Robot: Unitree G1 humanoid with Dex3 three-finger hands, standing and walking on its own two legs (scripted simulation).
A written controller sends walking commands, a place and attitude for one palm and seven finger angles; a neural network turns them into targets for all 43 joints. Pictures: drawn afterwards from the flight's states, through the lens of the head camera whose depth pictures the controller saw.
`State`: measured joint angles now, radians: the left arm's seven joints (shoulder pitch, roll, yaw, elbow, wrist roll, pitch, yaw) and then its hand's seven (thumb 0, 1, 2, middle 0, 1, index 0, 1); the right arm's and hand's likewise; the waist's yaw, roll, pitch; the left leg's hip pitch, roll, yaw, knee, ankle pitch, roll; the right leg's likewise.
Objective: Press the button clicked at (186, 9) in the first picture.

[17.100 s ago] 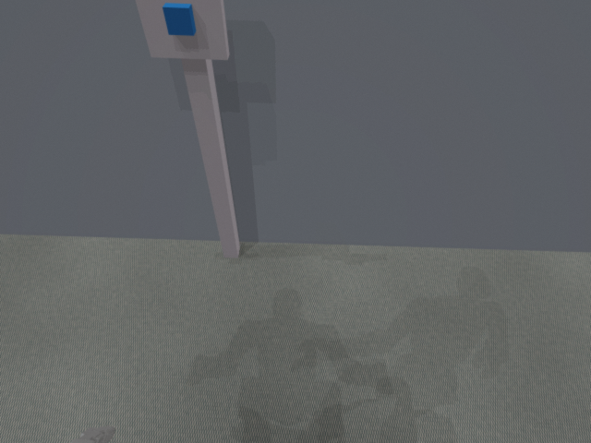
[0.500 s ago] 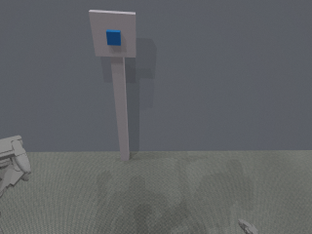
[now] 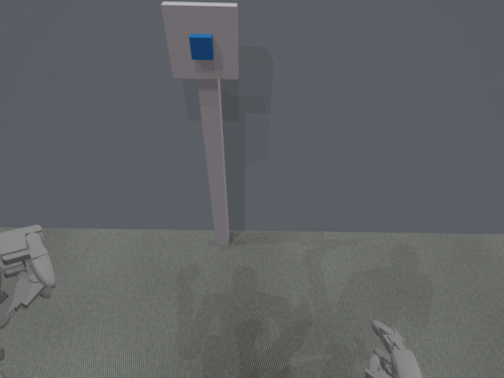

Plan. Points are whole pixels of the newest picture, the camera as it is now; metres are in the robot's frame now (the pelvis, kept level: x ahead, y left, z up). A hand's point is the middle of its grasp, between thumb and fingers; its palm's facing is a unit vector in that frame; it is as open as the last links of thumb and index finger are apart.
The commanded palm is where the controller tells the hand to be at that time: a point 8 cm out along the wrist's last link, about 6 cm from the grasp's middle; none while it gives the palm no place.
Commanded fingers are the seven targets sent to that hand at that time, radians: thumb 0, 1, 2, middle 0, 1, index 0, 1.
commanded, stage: stop stepping back and stand still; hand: left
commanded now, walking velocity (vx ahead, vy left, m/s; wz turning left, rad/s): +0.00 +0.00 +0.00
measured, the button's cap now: (202, 46) +0.83 +0.18 +0.18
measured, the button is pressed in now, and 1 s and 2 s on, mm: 0 0 0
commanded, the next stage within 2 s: let the arm hang, fingers relaxed in 0.02 s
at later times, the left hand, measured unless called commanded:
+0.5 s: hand out of the picture +0.01 +0.23 -0.17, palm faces +0.04 -0.98 -0.22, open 3.7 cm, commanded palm none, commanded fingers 0.00 0.90 0.90 -0.57 -0.70 -0.57 -0.70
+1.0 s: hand out of the picture +0.07 +0.26 -0.14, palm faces +0.01 -0.95 -0.32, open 7.3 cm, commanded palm none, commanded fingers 0.00 0.90 0.90 -0.20 -0.30 -0.20 -0.30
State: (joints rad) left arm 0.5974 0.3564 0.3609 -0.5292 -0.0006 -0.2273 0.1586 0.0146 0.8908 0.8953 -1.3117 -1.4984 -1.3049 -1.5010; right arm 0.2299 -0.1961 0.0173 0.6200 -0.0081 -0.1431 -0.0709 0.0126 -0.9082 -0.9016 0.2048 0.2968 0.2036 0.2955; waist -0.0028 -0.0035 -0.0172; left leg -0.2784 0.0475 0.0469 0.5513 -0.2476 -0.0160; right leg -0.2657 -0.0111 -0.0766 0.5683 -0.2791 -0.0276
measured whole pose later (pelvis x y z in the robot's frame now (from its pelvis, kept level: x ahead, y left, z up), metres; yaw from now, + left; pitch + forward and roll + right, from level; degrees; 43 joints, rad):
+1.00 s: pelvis +0.01 +0.03 +0.01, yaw +1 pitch -2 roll +0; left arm 0.13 0.28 0.02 1.14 0.01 -0.01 0.01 0.01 0.91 0.90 -0.22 -0.33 -0.22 -0.33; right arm 0.17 -0.26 -0.01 1.12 -0.02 0.00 0.00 0.00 -0.91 -0.90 0.21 0.30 0.20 0.30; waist -0.01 0.03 0.05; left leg -0.18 0.00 0.05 0.38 -0.17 0.02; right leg -0.16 -0.05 -0.07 0.39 -0.19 0.01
